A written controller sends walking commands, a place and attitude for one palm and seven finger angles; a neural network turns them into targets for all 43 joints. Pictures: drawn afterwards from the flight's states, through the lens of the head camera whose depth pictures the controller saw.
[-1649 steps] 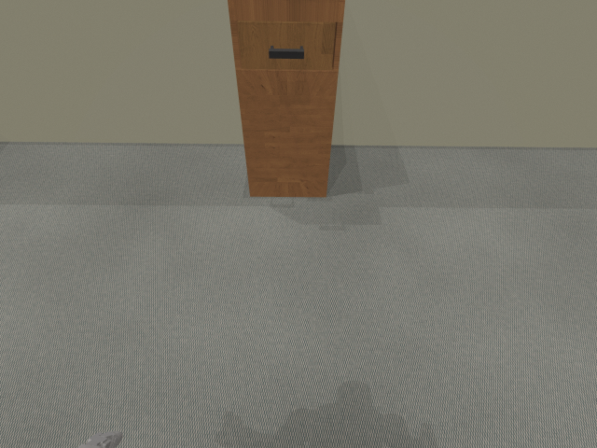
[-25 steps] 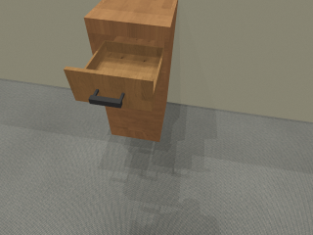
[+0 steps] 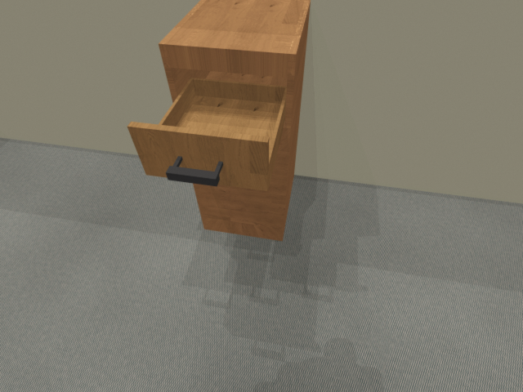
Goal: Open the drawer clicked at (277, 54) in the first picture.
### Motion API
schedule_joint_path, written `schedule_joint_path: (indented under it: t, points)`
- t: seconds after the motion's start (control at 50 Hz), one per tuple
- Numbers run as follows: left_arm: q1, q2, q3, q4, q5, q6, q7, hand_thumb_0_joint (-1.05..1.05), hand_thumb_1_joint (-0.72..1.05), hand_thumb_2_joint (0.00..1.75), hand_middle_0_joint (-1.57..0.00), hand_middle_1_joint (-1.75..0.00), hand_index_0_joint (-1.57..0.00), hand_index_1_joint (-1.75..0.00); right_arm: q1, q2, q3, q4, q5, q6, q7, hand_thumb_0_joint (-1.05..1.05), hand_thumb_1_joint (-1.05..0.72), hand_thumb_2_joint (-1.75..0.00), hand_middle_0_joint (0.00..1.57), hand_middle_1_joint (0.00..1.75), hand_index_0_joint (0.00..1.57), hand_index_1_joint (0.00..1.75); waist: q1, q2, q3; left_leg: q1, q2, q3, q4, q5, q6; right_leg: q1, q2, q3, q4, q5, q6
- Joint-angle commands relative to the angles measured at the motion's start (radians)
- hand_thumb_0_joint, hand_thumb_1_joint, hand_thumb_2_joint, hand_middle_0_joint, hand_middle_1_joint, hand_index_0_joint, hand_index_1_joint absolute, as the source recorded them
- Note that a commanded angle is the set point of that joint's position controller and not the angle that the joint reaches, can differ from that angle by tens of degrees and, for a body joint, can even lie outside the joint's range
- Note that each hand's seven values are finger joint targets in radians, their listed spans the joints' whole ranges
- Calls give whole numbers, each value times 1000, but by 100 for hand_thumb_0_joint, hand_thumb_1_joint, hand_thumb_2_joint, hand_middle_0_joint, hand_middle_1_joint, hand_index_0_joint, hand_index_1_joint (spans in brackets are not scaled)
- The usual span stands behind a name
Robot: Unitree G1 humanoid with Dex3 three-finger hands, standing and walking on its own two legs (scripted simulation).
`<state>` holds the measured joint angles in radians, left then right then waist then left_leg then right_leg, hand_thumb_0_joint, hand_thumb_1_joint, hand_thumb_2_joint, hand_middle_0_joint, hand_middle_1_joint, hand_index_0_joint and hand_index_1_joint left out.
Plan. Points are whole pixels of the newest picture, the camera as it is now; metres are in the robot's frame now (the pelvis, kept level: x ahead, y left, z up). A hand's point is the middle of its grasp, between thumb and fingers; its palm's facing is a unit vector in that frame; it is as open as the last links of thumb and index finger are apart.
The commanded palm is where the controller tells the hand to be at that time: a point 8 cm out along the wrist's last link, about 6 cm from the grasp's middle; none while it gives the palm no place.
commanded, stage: let the arm hang, fingers relaxed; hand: left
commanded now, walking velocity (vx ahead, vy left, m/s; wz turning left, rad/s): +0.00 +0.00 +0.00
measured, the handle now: (196, 169) +0.60 +0.19 -0.05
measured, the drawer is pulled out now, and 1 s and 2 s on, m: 0.29 0.29 0.29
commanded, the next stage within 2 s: look to check the result in 0.32 s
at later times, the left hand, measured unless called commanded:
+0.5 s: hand out of the picture +0.00 +0.16 -0.18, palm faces +0.01 -0.98 -0.21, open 7.4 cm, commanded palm none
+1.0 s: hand out of the picture +0.02 +0.16 -0.17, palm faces +0.02 -0.97 -0.23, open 7.4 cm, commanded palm none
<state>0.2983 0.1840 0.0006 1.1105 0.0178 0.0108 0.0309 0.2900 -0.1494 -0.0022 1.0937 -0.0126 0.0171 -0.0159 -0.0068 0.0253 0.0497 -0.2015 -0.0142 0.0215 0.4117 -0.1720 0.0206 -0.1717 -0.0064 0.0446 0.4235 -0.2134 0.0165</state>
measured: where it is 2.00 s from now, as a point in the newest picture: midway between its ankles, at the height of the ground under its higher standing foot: outside the picture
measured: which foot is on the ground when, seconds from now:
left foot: down 0.00-1.00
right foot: down 0.00-1.00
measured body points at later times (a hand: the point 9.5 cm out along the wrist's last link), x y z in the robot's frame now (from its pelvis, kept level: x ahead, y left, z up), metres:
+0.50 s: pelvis +0.00 -0.01 +0.00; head +0.02 -0.01 +0.45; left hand +0.00 +0.22 -0.16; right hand -0.01 -0.23 -0.16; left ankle +0.03 +0.11 -0.74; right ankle +0.01 -0.13 -0.74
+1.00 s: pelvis +0.01 -0.02 +0.00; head +0.04 -0.03 +0.45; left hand +0.02 +0.21 -0.15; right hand +0.02 -0.24 -0.16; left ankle +0.03 +0.11 -0.74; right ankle +0.01 -0.13 -0.74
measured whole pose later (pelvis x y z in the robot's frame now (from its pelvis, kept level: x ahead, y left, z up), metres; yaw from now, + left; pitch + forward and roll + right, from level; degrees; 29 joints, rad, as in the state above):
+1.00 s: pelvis +0.01 -0.02 +0.00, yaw +0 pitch -2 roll +0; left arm 0.24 0.16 0.02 1.13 0.02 -0.01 0.03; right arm 0.24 -0.16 -0.02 1.12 -0.01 0.01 -0.03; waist -0.01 0.02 0.07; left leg -0.18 0.01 0.01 0.39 -0.18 -0.01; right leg -0.15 0.02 0.03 0.40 -0.22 -0.01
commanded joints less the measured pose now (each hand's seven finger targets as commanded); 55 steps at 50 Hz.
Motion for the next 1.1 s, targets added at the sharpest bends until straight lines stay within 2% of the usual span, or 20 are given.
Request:
schedule_joint_path:
  t: [0.0, 0.06, 0.1, 0.14, 0.22, 0.28, 0.34, 0.38, 0.44, 0.46, 0.62, 0.72, 0.8, 0.84, 0.92, 0.96, 1.0, 1.02, 1.08]
  points:
    - [66, 106, 22, -21, -1, -12, 6, 0, 90, 90, -20, -30, -20, -30, 59, -105, -27, -20, 3, -15, -12, 0, -90, -90, 20, 30, 20, 30, 4, -31, 59, -7, 98, -104, -118, -130, 12, -84, -54, 52, -105, -71, -53]
    - [57, 99, 24, -17, -2, -14, 6, 0, 90, 90, -20, -30, -20, -30, 67, -92, -25, -11, 1, -18, -13, 0, -90, -90, 20, 30, 20, 30, -1, -10, 47, 0, 95, -99, -118, -104, 9, -75, -56, 53, -99, -44, -54]
    - [61, 96, 25, -15, -3, -17, 7, 0, 90, 90, -20, -30, -20, -30, 62, -86, -28, -11, 3, -20, -14, 0, -90, -90, 20, 30, 20, 30, 3, -33, 55, 4, 97, -93, -108, -86, 9, -81, -58, 50, -103, -39, -53]
    - [49, 92, 26, -14, -3, -16, 7, 0, 90, 90, -20, -30, -20, -30, 67, -77, -27, -4, 1, -19, -15, 0, -90, -90, 20, 30, 20, 30, -1, -22, 71, -5, 93, -89, -106, -79, 7, -81, -60, 50, -106, -36, -54]
    - [51, 84, 28, -12, -3, -20, 8, 0, 90, 90, -20, -30, -20, -30, 69, -72, -28, -2, 1, -23, -18, 0, -90, -90, 20, 30, 20, 30, -2, 5, 45, 17, 95, -86, -98, -49, 6, -70, -60, 54, -106, -11, -57]
    - [43, 83, 31, -10, -4, -20, 7, 0, 90, 90, -20, -30, -20, -30, 69, -72, -29, -2, 1, -23, -19, 0, -90, -90, 20, 30, 20, 30, -2, -16, 44, 16, 95, -85, -95, -33, 5, -62, -60, 54, -104, 3, -58]
    - [43, 81, 31, -7, -5, -20, 8, 0, 90, 90, -20, -30, -20, -30, 66, -70, -30, 1, 1, -22, -20, 0, -90, -90, 20, 30, 20, 30, -3, -17, 40, 27, 96, -82, -89, -20, 4, -62, -61, 57, -109, 5, -59]
    - [39, 81, 33, -8, -5, -20, 8, 0, 90, 90, -20, -30, -20, -30, 64, -74, -30, 0, 1, -22, -21, 0, -90, -90, 20, 30, 20, 30, -4, 4, 41, 25, 96, -82, -91, -33, 2, -62, -60, 58, -112, -1, -60]
    - [38, 82, 34, -5, -4, -18, 7, 0, 90, 90, -20, -30, -20, -30, 64, -72, -31, 2, 1, -19, -21, 0, -90, -90, 20, 30, 20, 30, -4, -16, 46, 26, 97, -83, -91, -39, 2, -69, -59, 57, -114, -13, -60]
    - [35, 80, 33, -6, -4, -18, 7, 0, 90, 90, -20, -30, -20, -30, 64, -76, -31, 0, 0, -19, -21, 0, -90, -90, 20, 30, 20, 30, -5, -1, 53, 22, 97, -82, -95, -49, 2, -72, -60, 57, -115, -18, -59]
    - [33, 84, 35, 1, -4, -20, 8, 0, 90, 90, -20, -30, -20, -30, 53, -86, -32, -2, 2, -23, -23, 0, -90, -90, 20, 30, 20, 30, -4, -17, 25, 48, 106, -87, -92, -2, 4, -56, -61, 50, -107, 21, -58]
    - [23, 92, 39, 1, -4, -21, 8, 0, 90, 90, -20, -30, -20, -30, 42, -90, -33, -1, 1, -22, -22, 0, -90, -90, 20, 30, 20, 30, -3, -24, 42, 45, 105, -83, -94, 4, 3, -60, -65, 49, -114, 21, -57]
    - [19, 101, 40, -3, -3, -24, 8, 0, 90, 90, -20, -30, -20, -30, 32, -104, -35, -4, 3, -23, -22, 0, -90, -90, 20, 30, 20, 30, -1, -35, 29, 56, 104, -81, -87, 22, 2, -55, -64, 57, -117, 32, -57]
    - [10, 101, 41, -3, -4, -24, 8, 0, 90, 90, -20, -30, -20, -30, 31, -100, -33, -1, 1, -25, -22, 0, -90, -90, 20, 30, 20, 30, -4, -20, 15, 59, 105, -82, -89, 35, 2, -39, -65, 55, -114, 48, -57]
    - [-1, 108, 42, -5, -4, -26, 8, 0, 90, 90, -20, -30, -20, -30, 15, -107, -34, -4, 0, -23, -22, 0, -90, -90, 20, 30, 20, 30, -3, -21, 39, 58, 105, -79, -87, 41, 0, -48, -68, 56, -121, 54, -58]
    - [-3, 112, 43, -6, -5, -25, 6, 0, 90, 90, -20, -30, -20, -30, 12, -111, -34, -2, -1, -24, -22, 0, -90, -90, 20, 30, 20, 30, -3, -6, 32, 56, 105, -79, -92, 29, -2, -42, -66, 60, -124, 44, -58]
    - [-5, 119, 44, -7, -4, -28, 6, 0, 90, 90, -20, -30, -20, -30, 2, -121, -37, -6, 2, -24, -21, 0, -90, -90, 20, 30, 20, 30, 0, -32, 29, 64, 106, -81, -89, 31, -1, -46, -65, 61, -127, 44, -59]
    - [-12, 116, 46, -7, -4, -28, 6, 0, 90, 90, -20, -30, -20, -30, 3, -121, -37, -6, 0, -24, -22, 0, -90, -90, 20, 30, 20, 30, -3, -25, 23, 68, 108, -80, -90, 32, -1, -40, -68, 61, -128, 44, -59]
    - [-19, 128, 48, -10, -5, -29, 5, 0, 90, 90, -20, -30, -20, -30, -6, -130, -37, -5, -1, -27, -22, 0, -90, -90, 20, 30, 20, 30, -2, -18, -3, 77, 108, -78, -86, 65, -2, -18, -70, 63, -122, 86, -61]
